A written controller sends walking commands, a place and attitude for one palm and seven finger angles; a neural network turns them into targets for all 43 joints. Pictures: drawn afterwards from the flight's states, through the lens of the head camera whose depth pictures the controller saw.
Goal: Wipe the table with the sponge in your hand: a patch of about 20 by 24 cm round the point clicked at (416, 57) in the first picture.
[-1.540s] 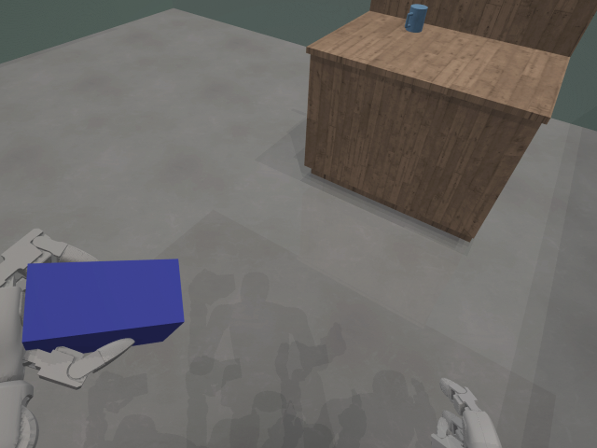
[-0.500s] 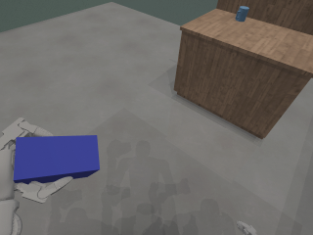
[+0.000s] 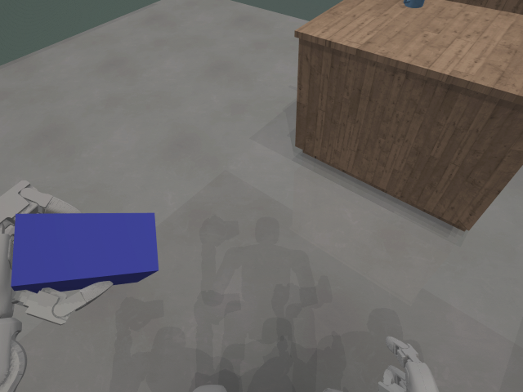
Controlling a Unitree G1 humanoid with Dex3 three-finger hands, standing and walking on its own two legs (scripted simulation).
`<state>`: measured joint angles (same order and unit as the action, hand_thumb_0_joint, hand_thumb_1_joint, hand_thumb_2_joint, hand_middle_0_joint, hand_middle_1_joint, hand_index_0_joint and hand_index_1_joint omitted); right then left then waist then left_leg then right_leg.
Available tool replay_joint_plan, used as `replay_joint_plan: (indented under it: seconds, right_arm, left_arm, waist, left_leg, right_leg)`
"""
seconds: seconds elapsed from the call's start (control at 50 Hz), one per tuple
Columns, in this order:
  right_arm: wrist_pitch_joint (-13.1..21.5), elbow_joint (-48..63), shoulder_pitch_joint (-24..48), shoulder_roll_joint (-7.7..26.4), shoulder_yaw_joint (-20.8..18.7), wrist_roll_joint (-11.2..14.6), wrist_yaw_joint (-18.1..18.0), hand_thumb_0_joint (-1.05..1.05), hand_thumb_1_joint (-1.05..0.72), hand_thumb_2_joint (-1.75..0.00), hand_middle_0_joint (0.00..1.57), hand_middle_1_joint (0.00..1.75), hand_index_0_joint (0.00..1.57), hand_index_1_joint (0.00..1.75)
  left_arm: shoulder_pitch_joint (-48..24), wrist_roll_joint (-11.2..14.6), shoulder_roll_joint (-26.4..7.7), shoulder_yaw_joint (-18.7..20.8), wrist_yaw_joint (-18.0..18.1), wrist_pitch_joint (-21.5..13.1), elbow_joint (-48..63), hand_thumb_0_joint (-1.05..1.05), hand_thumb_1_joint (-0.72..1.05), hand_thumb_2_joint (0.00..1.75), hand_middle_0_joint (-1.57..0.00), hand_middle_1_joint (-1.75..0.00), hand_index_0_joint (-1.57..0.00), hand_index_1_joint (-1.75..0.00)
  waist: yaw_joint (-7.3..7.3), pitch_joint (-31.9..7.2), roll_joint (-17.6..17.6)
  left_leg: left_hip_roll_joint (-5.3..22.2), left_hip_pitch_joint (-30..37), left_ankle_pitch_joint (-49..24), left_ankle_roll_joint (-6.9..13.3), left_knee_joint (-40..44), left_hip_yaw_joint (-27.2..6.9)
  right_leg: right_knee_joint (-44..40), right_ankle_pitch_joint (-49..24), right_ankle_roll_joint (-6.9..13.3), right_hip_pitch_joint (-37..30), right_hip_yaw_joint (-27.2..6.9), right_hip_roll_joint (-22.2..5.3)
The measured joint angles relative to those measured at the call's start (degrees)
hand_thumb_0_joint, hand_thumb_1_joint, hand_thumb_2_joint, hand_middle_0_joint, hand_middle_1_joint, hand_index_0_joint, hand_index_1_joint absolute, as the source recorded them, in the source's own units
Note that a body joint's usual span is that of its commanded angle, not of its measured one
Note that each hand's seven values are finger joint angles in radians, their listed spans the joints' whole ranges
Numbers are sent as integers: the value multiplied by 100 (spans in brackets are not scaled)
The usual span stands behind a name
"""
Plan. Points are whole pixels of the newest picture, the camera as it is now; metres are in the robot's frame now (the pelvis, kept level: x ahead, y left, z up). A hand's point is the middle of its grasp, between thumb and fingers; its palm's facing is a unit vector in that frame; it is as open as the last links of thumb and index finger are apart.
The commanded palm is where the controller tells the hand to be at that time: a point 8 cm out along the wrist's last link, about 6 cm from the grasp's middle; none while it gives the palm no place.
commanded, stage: walk to a spot facing it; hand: left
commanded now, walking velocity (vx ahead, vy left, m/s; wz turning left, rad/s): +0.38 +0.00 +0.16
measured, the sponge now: (108, 252) +0.24 +0.19 +0.16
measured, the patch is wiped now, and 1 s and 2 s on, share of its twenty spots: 0.00 0.00 0.00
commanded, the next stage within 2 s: turn to face it in 1.96 s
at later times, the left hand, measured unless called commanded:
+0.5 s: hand (92, 161) +0.36 +0.25 +0.19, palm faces +0.50 -0.77 -0.39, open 10.4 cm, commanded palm +0.31 +0.28 +0.20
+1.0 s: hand (153, 111) +0.49 +0.21 +0.17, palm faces +0.56 -0.72 -0.41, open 10.4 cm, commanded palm +0.42 +0.25 +0.20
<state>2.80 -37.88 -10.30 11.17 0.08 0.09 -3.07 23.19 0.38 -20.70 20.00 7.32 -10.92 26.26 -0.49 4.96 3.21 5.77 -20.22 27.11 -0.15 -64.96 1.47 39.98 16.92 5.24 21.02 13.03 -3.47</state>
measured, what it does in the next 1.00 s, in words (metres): walks ahead: left foot, then right foot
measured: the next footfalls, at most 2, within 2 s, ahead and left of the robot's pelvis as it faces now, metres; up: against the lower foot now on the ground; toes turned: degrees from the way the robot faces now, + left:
left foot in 0.50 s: +0.26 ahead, +0.11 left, +0.00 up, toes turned +15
right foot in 0.90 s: +0.40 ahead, -0.17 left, +0.00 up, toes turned -3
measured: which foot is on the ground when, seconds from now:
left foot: up 0.00-0.48, down 0.50-0.90, up 0.92-1.00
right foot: down 0.00-0.52, up 0.54-0.88, down 0.90-1.00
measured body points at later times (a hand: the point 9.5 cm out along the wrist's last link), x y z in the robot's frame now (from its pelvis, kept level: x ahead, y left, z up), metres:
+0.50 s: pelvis +0.16 -0.01 +0.01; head +0.18 +0.00 +0.45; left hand +0.33 +0.29 +0.21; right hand +0.34 -0.23 -0.08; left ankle +0.23 +0.10 -0.72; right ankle +0.06 -0.07 -0.71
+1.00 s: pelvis +0.31 -0.06 +0.00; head +0.34 -0.08 +0.45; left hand +0.46 +0.24 +0.20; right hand +0.51 -0.27 -0.11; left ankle +0.24 +0.07 -0.64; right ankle +0.36 -0.16 -0.72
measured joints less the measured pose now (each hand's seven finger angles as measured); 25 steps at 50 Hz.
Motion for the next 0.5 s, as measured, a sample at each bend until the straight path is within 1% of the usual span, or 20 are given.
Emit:
replay_joint_plan:
  seconds: [0.04,0.06,0.1,0.16,0.2,0.26,0.3,0.34,0.4,0.46,0.48,0.5]
  right_arm:
    - [-82,-57,96,138,-70,0,31,1,-90,-90,20,30,20,30]
    - [-116,-38,115,192,-100,-1,37,1,-90,-90,20,30,20,30]
    - [-164,35,103,274,-159,-3,32,1,-90,-90,20,30,20,30]
    - [-182,147,15,360,-251,-17,34,1,-90,-90,20,30,20,30]
    - [-189,209,-49,397,-299,-20,39,1,-90,-90,20,30,20,30]
    - [-199,312,-156,423,-326,-17,54,1,-90,-90,20,30,19,30]
    - [-206,370,-229,407,-321,-3,51,1,-90,-90,20,30,19,30]
    - [-207,415,-303,362,-302,10,41,1,-90,-90,20,30,19,30]
    - [-204,453,-395,251,-237,19,14,1,-90,-90,20,30,19,30]
    - [-174,483,-429,126,-136,1,-19,1,-90,-90,20,30,20,30]
    - [-154,518,-419,103,-98,-9,-32,1,-90,-90,20,30,20,30]
    - [-125,566,-380,102,-69,-20,-44,1,-90,-90,20,30,20,30]
  left_arm:
    - [118,22,105,3,-24,-39,-28,-2,-52,97,-71,-132,-72,-133]
    - [234,21,122,15,-34,-64,-3,-2,-52,97,-71,-132,-72,-133]
    - [456,17,86,33,-49,-108,84,-2,-52,97,-71,-132,-72,-133]
    - [644,34,-48,69,-39,-169,227,-2,-52,97,-71,-132,-72,-133]
    - [683,45,-131,115,-7,-201,316,-2,-52,97,-71,-132,-72,-133]
    - [692,63,-204,189,61,-246,408,-2,-52,97,-71,-132,-72,-133]
    - [694,76,-212,215,110,-254,431,-1,-52,97,-71,-132,-72,-133]
    - [676,80,-178,204,152,-227,435,-1,-52,97,-71,-132,-72,-133]
    - [600,76,-86,134,207,-160,407,-1,-52,97,-71,-133,-72,-133]
    - [450,66,-7,51,265,-90,404,-1,-52,98,-71,-133,-72,-133]
    - [393,70,9,34,289,-75,424,-1,-52,98,-71,-133,-72,-133]
    - [332,73,28,28,309,-71,455,-1,-52,98,-71,-133,-72,-133]
  waist:
    - [29,31,-61]
    - [67,32,-85]
    - [136,13,-133]
    - [171,-29,-211]
    - [161,-38,-263]
    - [132,-61,-305]
    - [108,-87,-322]
    - [49,-127,-348]
    - [-69,-208,-422]
    - [-184,-281,-557]
    - [-200,-299,-593]
    - [-205,-307,-574]
  left_leg:
    - [-135,-544,-324,-49,-878,33]
    - [-144,-794,-498,-85,-1123,66]
    - [-113,-1230,-822,-143,-1305,124]
    - [-27,-1672,-1221,-183,-1023,206]
    - [38,-1756,-1374,-182,-453,291]
    - [118,-1626,-1490,-148,701,465]
    - [121,-1453,-1505,-111,1364,587]
    - [95,-1255,-1497,-71,1845,713]
    - [2,-912,-1400,-2,2348,899]
    - [-177,-427,-1342,77,2879,1118]
    - [-264,-203,-1443,115,3128,1198]
    - [-319,17,-1571,207,3334,1204]
  right_leg:
    - [-178,33,6,-168,-23,5]
    - [-313,9,7,-264,-13,21]
    - [-608,-35,23,-460,36,58]
    - [-1014,-83,38,-734,125,100]
    - [-1215,-82,36,-906,167,109]
    - [-1404,-11,15,-1142,226,114]
    - [-1455,87,-18,-1295,264,108]
    - [-1469,210,-57,-1437,282,98]
    - [-1414,440,-129,-1618,281,64]
    - [-1095,804,-237,-1694,234,-42]
    - [-822,993,-284,-1652,204,-105]
    - [-359,1190,-333,-1522,163,-157]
